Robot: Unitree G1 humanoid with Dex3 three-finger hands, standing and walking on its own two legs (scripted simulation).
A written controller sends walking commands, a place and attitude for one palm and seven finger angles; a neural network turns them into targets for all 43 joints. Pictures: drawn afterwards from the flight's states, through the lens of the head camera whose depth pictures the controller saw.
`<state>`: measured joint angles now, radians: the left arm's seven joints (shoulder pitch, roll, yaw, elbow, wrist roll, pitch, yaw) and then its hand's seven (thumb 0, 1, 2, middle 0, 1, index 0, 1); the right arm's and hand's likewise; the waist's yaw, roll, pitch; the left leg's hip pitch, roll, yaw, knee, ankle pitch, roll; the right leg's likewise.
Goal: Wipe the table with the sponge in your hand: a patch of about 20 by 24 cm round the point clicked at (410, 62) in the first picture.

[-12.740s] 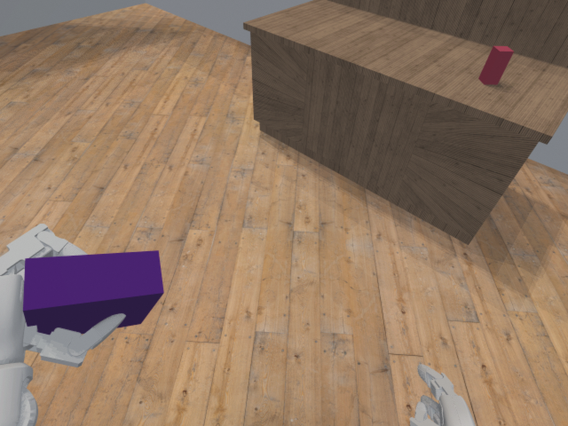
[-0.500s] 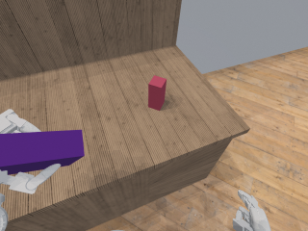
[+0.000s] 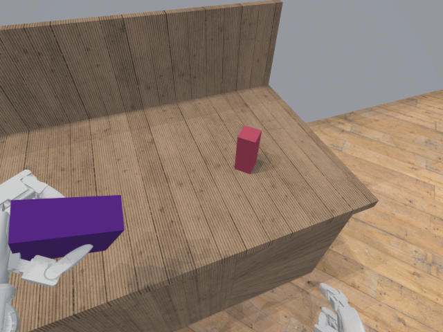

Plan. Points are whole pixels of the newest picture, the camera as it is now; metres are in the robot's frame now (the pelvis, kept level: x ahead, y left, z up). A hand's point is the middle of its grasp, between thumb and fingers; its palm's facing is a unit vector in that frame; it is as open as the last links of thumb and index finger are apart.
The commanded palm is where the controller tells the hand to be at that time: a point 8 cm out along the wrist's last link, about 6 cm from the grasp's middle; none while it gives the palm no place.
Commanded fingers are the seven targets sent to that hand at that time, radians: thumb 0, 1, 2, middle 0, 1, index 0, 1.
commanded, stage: shuffle to correct the standing spot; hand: left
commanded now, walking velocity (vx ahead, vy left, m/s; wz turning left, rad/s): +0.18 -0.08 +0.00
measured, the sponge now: (82, 228) +0.22 +0.21 +0.15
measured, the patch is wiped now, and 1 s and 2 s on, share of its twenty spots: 0.00 0.00 0.00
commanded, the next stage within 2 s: come to a stop and stand still in 0.18 s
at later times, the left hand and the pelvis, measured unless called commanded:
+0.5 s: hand (88, 204) +0.25 +0.21 +0.16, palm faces +0.35 -0.85 -0.40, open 9.2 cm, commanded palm +0.19 +0.25 +0.18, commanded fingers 0.00 0.10 1.30 -1.20 -1.60 -1.20 -1.60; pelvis +0.03 -0.03 +0.00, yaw +0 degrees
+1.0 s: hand (45, 219) +0.23 +0.26 +0.15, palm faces +0.31 -0.85 -0.43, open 9.2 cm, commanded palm +0.16 +0.29 +0.18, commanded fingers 0.00 0.10 1.30 -1.20 -1.60 -1.20 -1.60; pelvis +0.00 +0.02 +0.00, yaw +0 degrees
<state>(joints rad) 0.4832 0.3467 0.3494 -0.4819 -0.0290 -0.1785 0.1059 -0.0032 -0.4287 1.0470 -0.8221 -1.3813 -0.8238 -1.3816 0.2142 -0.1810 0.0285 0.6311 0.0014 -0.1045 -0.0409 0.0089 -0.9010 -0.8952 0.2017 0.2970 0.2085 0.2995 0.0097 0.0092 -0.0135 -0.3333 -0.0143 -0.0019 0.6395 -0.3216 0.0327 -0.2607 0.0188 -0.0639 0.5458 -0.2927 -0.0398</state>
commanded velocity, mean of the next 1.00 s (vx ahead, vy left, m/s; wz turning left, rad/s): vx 0.02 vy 0.00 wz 0.00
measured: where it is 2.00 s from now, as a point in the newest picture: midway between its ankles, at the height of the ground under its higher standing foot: outside the picture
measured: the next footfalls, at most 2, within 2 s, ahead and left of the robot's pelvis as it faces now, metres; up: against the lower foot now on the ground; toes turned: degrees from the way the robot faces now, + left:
none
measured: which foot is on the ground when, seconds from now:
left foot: down 0.00-1.00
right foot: down 0.00-1.00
